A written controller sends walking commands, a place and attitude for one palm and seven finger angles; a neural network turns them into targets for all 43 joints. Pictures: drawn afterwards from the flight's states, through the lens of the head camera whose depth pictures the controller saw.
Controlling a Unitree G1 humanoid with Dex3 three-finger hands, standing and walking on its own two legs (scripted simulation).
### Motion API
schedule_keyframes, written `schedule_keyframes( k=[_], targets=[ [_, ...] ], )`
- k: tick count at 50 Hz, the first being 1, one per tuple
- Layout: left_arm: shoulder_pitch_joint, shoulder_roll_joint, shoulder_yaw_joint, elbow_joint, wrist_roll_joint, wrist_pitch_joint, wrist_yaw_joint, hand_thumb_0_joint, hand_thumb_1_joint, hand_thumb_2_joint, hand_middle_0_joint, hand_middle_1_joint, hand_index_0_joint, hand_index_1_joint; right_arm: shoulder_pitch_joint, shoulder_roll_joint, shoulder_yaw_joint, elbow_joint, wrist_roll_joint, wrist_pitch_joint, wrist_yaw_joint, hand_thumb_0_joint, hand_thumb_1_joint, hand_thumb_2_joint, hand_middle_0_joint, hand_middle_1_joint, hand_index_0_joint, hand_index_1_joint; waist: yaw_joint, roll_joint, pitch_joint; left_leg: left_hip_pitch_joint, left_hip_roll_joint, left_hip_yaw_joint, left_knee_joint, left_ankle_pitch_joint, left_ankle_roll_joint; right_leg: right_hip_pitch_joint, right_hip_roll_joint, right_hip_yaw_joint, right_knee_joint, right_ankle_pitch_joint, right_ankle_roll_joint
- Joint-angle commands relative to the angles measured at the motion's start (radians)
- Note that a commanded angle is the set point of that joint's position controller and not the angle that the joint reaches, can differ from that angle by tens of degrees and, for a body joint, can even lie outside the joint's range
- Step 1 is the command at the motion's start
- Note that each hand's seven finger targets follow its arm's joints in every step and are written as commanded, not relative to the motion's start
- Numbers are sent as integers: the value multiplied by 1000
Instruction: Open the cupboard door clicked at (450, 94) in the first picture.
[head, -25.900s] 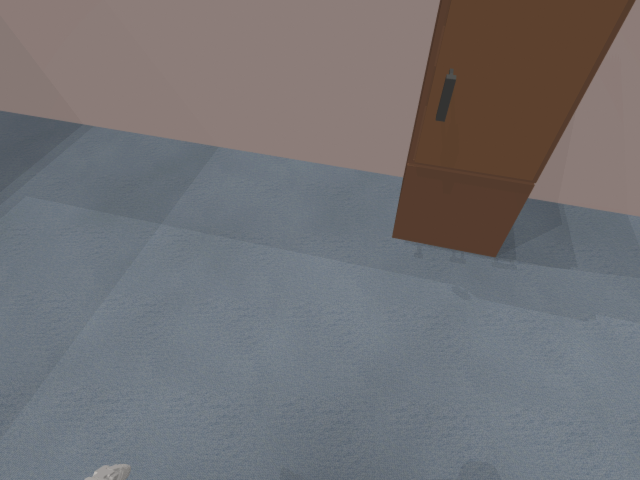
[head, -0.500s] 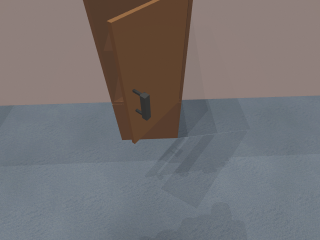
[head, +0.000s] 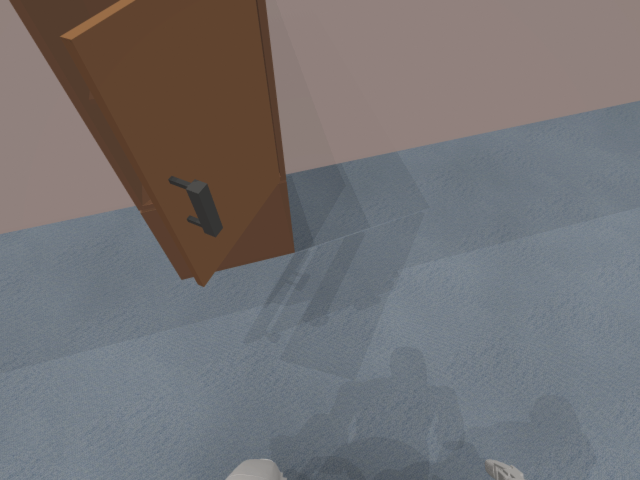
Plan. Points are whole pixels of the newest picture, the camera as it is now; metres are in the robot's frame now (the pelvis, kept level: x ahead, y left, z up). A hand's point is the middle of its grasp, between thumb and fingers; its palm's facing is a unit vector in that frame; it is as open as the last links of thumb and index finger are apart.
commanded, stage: walk to a spot facing it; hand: left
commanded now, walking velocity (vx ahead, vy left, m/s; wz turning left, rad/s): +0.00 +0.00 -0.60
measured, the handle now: (195, 205) +0.55 +0.30 -0.08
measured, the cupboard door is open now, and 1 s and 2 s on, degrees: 49 49 49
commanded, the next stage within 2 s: none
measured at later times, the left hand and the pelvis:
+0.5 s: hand (210, 458) +0.15 +0.18 -0.17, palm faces -0.27 -0.92 -0.29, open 7.4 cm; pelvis +0.01 +0.00 -0.01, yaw -18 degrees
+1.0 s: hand (302, 391) +0.26 +0.06 -0.17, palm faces -0.56 -0.79 -0.24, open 7.4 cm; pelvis +0.06 -0.05 -0.02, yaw -36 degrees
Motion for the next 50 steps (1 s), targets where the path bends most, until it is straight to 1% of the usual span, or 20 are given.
schedule_keyframes(
  k=[1,2,4,5,9,15,16,17,19,28,29,31,32,36,41,43,44,45,46,50],
  targets=[
    [-18,213,53,-84,2,-15,13,0,900,900,-200,-300,-200,-300,93,-77,-20,-64,8,-40,-8,0,-900,-900,200,300,200,300,-61,-99,-147,145,-7,-10,-297,126,9,29,-218,276,-12,480,-86],
    [-40,189,46,-98,-5,-12,10,0,900,900,-200,-300,-200,-300,149,-104,-23,-47,5,-48,-12,0,-900,-900,200,300,200,300,-87,-50,-160,312,46,-31,-431,211,22,-103,-157,215,35,323,-35],
    [-46,128,30,-148,-11,-17,-11,0,900,900,-200,-300,-200,-300,187,-255,-45,-70,-25,-56,-19,0,-900,-900,200,300,200,300,-86,308,-129,365,492,-439,-585,378,231,-356,-3,-100,431,-385,85],
    [-43,148,33,-175,0,-26,-22,0,900,900,-200,-300,-200,-300,149,-267,-41,-108,-27,-50,-18,0,-900,-900,200,300,200,300,-64,145,-99,204,527,-432,-560,332,287,-317,-71,-108,564,-365,102],
    [-80,127,30,-159,-3,-6,-43,0,900,900,-200,-300,-200,-300,88,-191,-23,-118,-42,-55,-12,0,-900,-900,200,300,200,300,-35,240,-99,219,299,-66,-444,706,187,-276,-100,-181,576,-273,105],
    [-10,152,30,-146,-5,-14,-54,0,900,900,-200,-300,-200,-300,94,-233,-40,-118,-27,-40,2,0,-900,-900,200,300,200,300,-8,180,-130,117,250,69,-259,500,86,67,-64,-277,88,6,65],
    [41,229,44,-134,2,-24,-45,0,900,900,-200,-300,-200,-300,95,-195,-37,-131,-16,-36,7,0,-900,-900,200,300,200,300,16,-6,-140,-19,174,133,-74,287,25,199,-187,-95,-44,218,13],
    [77,351,65,-128,9,-29,-24,0,900,900,-200,-300,-200,-300,62,-111,-16,-178,-6,-35,14,0,-900,-900,200,300,200,300,44,-337,-152,-211,31,161,192,-215,-24,233,-468,318,-152,476,-121],
    [31,321,62,-137,8,-18,-6,0,900,900,-200,-300,-200,-300,29,-142,-19,-168,-4,-26,8,0,-900,-900,200,300,200,300,31,-237,-135,-231,68,-3,344,-170,0,137,-406,306,-138,230,-193],
    [-113,250,39,-147,0,-7,-2,0,900,900,-200,-300,-200,-300,183,-106,-7,-82,0,-36,8,0,-900,-900,200,300,200,300,-73,-125,-147,144,10,53,-240,105,3,-60,-249,174,-45,234,-86],
    [-135,225,32,-156,-6,-3,-5,0,900,900,-200,-300,-200,-300,235,-133,-11,-68,-3,-45,3,0,-900,-900,200,300,200,300,-102,-69,-153,273,49,23,-393,153,17,-164,-201,133,7,131,-37],
    [-128,149,13,-195,-13,-1,-22,0,900,900,-200,-300,-200,-300,273,-293,-35,-84,-32,-58,-8,0,-900,-900,200,300,200,300,-105,332,-136,309,489,-436,-623,209,203,-369,-17,-138,449,-377,80],
    [-157,177,22,-204,-1,-6,-33,0,900,900,-200,-300,-200,-300,250,-291,-32,-92,-37,-62,-11,0,-900,-900,200,300,200,300,-98,192,-99,200,500,-417,-601,291,258,-345,-69,-106,606,-348,84],
    [-170,118,15,-176,-2,-4,-63,0,900,900,-200,-300,-200,-300,185,-206,-12,-94,-42,-69,-3,0,-900,-900,200,300,200,300,-65,233,-103,265,311,-48,-525,392,158,-319,-123,-202,540,-223,96],
    [-210,96,4,-176,0,-26,-80,0,900,900,-200,-300,-200,-300,266,-233,-28,-47,-39,-72,12,0,-900,-900,200,300,200,300,-103,218,-103,259,324,60,-483,252,131,-142,-81,-320,210,-214,63],
    [-86,125,21,-130,2,-35,-74,0,900,900,-200,-300,-200,-300,233,-221,-27,-53,-33,-71,18,0,-900,-900,200,300,200,300,-33,136,-118,118,276,135,-315,179,80,114,-57,-330,24,-91,31],
    [49,213,45,-92,8,-45,-62,0,900,900,-200,-300,-200,-300,192,-176,-18,-82,-16,-71,28,0,-900,-900,200,300,200,300,42,-80,-153,-116,192,230,-74,69,28,366,-211,-96,-107,-213,-37],
    [164,337,74,-60,4,-50,-39,0,900,900,-200,-300,-200,-300,58,-103,1,-157,-8,-71,38,0,-900,-900,200,300,200,300,117,-353,-122,-384,59,227,212,-270,-15,415,-485,373,-259,-205,-174],
    [175,342,71,-64,-7,-52,-25,0,900,900,-200,-300,-200,-300,4,-150,-5,-178,-16,-69,37,0,-900,-900,200,300,200,300,118,-219,-87,-448,100,49,311,-208,-4,356,-510,414,-282,-279,-232],
    [-29,221,39,-100,5,-74,-12,0,900,900,-200,-300,-200,-300,61,-121,-20,-112,-22,-71,50,0,-900,-900,200,300,200,300,-24,-167,-54,-231,125,34,179,21,-14,96,-349,130,-238,-79,-157]
  ],
)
